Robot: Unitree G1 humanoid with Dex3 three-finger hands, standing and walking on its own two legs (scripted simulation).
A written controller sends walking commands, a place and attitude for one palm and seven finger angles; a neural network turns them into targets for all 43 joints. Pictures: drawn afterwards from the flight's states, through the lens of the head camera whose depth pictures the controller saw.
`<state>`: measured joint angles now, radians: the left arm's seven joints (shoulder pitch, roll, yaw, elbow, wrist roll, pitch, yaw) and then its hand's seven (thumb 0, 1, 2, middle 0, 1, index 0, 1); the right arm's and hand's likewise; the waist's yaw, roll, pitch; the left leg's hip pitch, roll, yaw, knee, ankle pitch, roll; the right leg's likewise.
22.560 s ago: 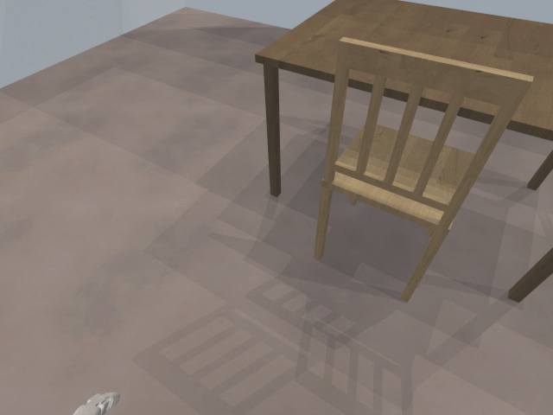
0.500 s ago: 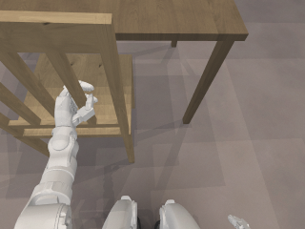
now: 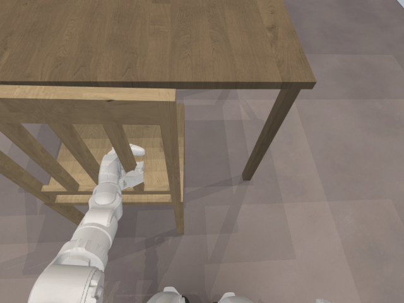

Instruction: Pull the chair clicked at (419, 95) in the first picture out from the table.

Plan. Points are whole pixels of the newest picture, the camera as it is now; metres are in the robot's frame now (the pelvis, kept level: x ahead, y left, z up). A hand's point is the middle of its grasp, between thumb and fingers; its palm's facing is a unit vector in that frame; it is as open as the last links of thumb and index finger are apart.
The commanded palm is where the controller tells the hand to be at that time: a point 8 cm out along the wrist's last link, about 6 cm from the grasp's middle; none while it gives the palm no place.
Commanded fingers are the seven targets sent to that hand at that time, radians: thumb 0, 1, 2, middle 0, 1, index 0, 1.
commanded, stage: step backward, pulling the chair out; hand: left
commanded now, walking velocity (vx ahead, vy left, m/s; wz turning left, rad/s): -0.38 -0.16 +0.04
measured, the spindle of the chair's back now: (87, 161) +0.41 +0.25 -0.04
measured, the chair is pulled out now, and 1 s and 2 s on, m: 0.04 0.23 0.29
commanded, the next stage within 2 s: none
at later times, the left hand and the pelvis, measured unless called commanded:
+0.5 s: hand (157, 213) +0.30 +0.09 -0.05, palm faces +0.05 -0.99 -0.14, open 5.5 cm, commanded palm +0.28 +0.14 -0.05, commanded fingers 0.00 0.90 0.90 -0.50 -1.45 -0.50 -1.45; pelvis -0.07 -0.04 +0.02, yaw -3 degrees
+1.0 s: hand (175, 259) +0.21 +0.05 -0.05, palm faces -0.09 -0.99 -0.13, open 5.6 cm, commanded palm +0.22 +0.10 -0.05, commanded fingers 0.00 0.90 0.90 -0.50 -1.45 -0.50 -1.45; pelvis -0.14 -0.03 +0.02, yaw -2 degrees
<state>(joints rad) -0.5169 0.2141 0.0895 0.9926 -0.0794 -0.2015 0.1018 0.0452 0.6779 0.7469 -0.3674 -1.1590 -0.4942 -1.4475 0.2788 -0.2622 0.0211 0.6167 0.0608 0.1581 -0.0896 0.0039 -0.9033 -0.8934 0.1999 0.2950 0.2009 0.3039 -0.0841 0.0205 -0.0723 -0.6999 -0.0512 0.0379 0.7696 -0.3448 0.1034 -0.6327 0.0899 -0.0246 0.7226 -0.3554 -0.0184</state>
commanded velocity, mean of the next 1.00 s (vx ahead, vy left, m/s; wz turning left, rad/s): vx -0.38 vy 0.00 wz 0.10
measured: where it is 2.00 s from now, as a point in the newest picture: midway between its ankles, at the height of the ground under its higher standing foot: outside the picture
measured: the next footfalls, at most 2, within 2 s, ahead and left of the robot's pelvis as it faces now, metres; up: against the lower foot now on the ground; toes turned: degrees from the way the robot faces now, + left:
right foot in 0.38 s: -0.05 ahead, -0.15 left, +0.00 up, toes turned -3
left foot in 1.60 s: -0.21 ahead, +0.13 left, +0.00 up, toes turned -1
